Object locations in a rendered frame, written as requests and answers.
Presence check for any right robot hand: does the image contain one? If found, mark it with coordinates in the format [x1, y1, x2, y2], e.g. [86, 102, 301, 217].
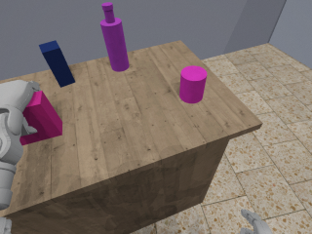
[237, 209, 273, 234]

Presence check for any left robot forearm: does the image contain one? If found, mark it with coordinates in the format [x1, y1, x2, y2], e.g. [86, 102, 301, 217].
[0, 104, 23, 211]

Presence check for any table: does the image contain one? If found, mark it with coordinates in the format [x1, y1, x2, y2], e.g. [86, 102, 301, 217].
[0, 40, 263, 234]

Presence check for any sponge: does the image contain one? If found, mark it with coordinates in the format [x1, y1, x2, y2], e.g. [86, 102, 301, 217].
[19, 91, 62, 145]

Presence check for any robot left upper arm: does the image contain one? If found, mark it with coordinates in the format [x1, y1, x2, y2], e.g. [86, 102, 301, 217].
[0, 216, 12, 234]

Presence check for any left robot hand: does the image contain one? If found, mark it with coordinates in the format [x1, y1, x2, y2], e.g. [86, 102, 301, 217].
[0, 79, 41, 137]

